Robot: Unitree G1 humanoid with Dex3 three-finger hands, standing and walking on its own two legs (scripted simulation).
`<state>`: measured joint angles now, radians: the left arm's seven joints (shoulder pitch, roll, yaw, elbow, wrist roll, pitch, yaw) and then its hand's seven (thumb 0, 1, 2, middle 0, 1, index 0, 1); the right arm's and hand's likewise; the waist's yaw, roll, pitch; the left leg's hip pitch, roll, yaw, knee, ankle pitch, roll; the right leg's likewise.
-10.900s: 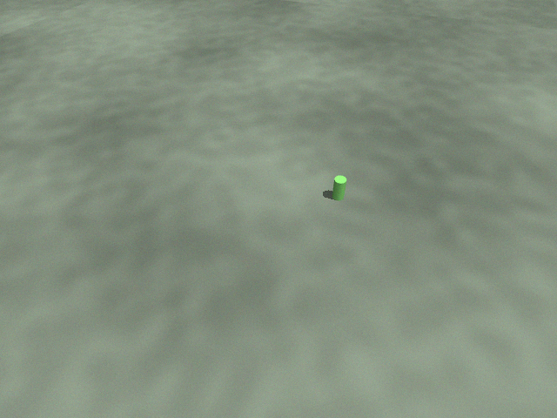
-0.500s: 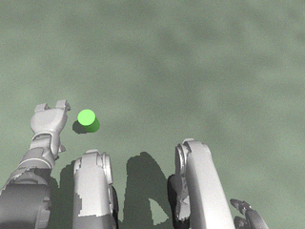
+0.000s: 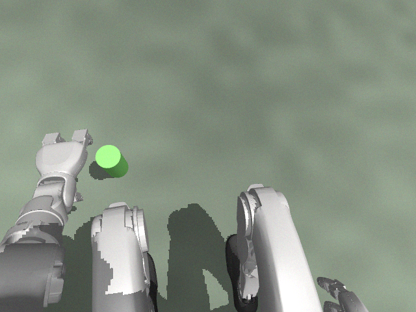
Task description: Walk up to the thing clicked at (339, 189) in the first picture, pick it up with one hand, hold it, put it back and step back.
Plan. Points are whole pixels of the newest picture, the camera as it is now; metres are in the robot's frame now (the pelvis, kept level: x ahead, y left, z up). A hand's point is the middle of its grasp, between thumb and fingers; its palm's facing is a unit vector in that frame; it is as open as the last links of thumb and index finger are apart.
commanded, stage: rise first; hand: left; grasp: from above
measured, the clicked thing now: (113, 162) +0.46 +0.20 -0.30
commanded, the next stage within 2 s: approach in 0.36 s
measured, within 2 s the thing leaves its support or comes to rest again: neither
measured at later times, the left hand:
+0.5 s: hand (77, 170) +0.42 +0.25 -0.18, palm faces -0.45 -0.04 -0.89, open 13.6 cm
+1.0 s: hand (107, 144) +0.47 +0.19 -0.18, palm faces -0.43 -0.04 -0.90, open 13.0 cm
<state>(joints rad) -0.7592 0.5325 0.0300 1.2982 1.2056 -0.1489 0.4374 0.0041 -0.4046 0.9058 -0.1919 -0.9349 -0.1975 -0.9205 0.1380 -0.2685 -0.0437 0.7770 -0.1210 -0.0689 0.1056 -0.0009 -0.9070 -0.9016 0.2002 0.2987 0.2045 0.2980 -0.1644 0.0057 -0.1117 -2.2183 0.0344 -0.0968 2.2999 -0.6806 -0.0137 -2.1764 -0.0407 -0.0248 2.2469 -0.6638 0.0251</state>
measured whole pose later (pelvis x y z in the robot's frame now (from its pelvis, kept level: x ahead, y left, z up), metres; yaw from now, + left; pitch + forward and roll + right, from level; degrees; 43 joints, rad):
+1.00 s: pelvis +0.00 +0.00 -0.02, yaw -1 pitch +34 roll -4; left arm -0.99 0.51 0.06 1.52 1.20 -0.03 0.48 0.01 -0.37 0.92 -0.12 -1.11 -0.18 -1.05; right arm 0.18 -0.29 0.01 0.78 -0.15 -0.08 0.16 0.00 -0.90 -0.89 0.20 0.30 0.20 0.30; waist -0.28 0.04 -0.08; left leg -2.27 0.04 -0.11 2.35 -0.69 -0.02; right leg -2.24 -0.02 -0.03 2.29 -0.65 0.03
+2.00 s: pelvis +0.01 +0.00 -0.06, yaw -4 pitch +30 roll -8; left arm -0.98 0.66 0.11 1.73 1.30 -0.21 0.67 0.00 -0.38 0.94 -0.07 -1.15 -0.13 -1.07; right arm 0.17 -0.28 0.09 0.83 -0.28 -0.20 0.31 0.00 -0.90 -0.89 0.20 0.30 0.20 0.30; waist -0.32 -0.02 0.02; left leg -2.34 0.02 -0.19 2.51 -0.71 -0.04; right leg -2.28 -0.01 -0.08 2.41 -0.66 0.03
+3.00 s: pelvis +0.00 +0.00 -0.06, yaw -6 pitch +29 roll -10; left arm -1.00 0.68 0.06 1.79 1.26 -0.17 0.71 0.00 -0.15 0.81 -0.31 -0.96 -0.35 -0.91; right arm 0.14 -0.33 0.12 0.82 -0.30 -0.30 0.39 0.00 -0.90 -0.89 0.19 0.30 0.20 0.30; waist -0.33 -0.03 0.05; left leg -2.34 0.02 -0.21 2.52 -0.71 -0.03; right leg -2.26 0.00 -0.10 2.39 -0.65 0.04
